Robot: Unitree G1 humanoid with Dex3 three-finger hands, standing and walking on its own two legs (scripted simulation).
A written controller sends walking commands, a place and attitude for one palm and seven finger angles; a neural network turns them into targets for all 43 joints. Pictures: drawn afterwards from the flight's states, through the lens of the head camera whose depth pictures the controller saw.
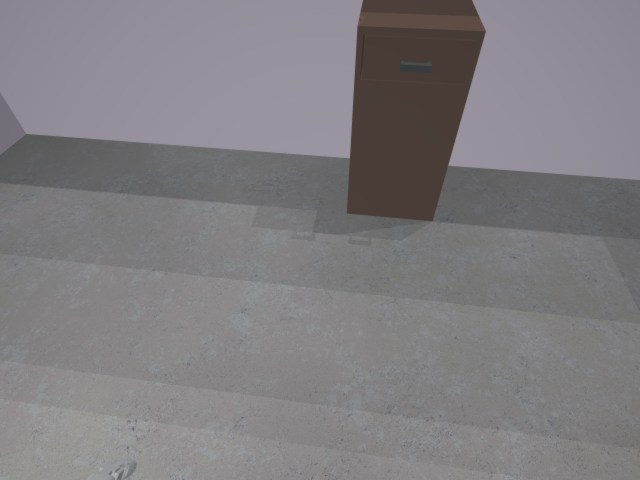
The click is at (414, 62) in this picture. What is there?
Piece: drawer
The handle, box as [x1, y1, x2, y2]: [400, 59, 431, 72]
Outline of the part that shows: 401,59 400,70 402,71 430,72 431,63 429,62 429,60 427,60 425,63 404,62 403,59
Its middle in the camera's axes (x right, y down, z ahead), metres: +0.31 -0.57 +1.27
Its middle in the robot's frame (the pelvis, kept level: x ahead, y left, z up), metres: +1.35 -0.26 -0.05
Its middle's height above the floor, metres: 0.72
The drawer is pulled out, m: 0.00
